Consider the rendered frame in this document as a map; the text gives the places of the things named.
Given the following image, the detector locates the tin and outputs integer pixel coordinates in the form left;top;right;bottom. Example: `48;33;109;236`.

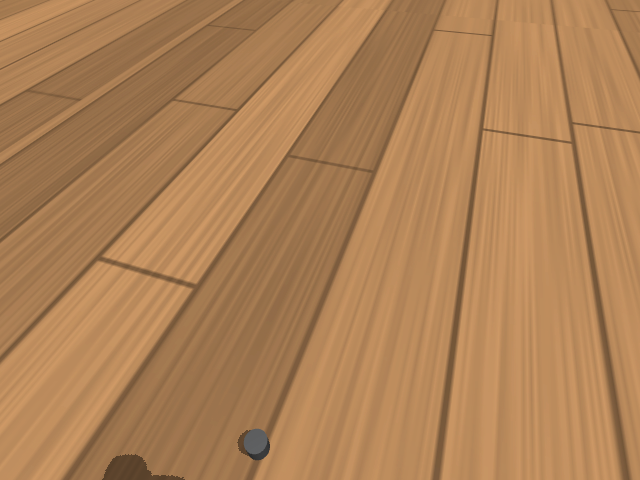
244;429;270;460

